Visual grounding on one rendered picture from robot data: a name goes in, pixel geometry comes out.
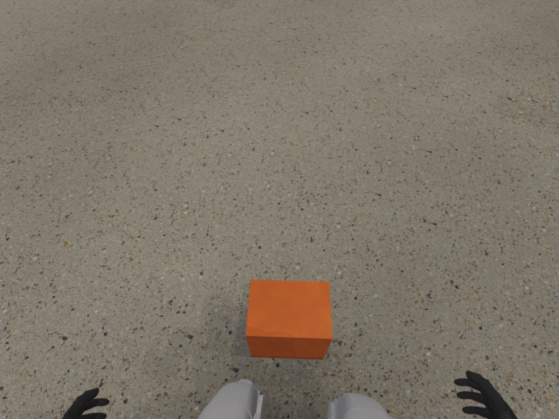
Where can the robot thigh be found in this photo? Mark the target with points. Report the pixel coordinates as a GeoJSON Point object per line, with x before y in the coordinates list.
{"type": "Point", "coordinates": [236, 400]}
{"type": "Point", "coordinates": [356, 406]}

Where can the robot left thigh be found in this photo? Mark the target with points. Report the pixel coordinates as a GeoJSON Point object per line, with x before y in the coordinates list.
{"type": "Point", "coordinates": [236, 400]}

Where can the left robot hand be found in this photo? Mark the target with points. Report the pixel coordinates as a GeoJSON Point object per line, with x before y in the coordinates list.
{"type": "Point", "coordinates": [85, 402]}

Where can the robot right thigh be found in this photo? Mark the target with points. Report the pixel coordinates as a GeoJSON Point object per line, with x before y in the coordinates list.
{"type": "Point", "coordinates": [356, 406]}

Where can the right robot hand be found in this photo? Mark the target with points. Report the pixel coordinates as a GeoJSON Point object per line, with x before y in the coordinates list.
{"type": "Point", "coordinates": [497, 408]}

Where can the carton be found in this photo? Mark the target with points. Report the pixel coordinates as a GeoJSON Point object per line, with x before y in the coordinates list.
{"type": "Point", "coordinates": [289, 319]}

